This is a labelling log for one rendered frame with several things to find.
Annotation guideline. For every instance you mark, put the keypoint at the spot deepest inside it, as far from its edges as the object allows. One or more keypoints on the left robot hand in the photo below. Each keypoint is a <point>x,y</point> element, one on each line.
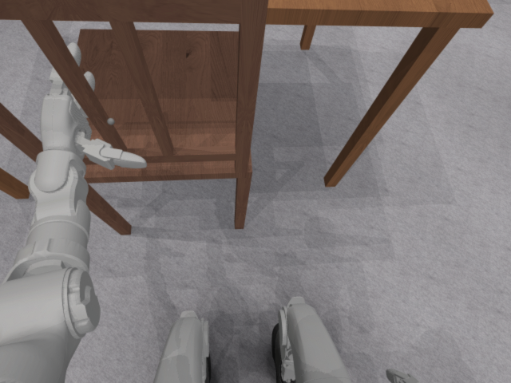
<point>62,118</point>

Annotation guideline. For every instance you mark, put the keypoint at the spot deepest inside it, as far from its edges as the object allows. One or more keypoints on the chair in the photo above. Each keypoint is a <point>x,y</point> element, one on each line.
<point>183,100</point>

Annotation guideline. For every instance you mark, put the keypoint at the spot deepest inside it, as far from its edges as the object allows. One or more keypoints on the robot left upper arm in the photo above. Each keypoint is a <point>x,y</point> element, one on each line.
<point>42,320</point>

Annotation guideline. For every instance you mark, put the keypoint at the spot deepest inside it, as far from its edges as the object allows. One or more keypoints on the table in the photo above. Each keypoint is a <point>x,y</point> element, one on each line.
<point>440,21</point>

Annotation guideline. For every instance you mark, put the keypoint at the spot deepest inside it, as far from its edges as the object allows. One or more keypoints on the right robot foot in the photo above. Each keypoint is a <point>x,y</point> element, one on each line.
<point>277,355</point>

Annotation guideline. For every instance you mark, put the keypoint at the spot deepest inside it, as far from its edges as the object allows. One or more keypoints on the robot right thigh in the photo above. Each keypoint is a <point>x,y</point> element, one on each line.
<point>315,357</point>

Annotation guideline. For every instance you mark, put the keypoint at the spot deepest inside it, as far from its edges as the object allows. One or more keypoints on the robot left forearm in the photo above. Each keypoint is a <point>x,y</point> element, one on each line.
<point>59,232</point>

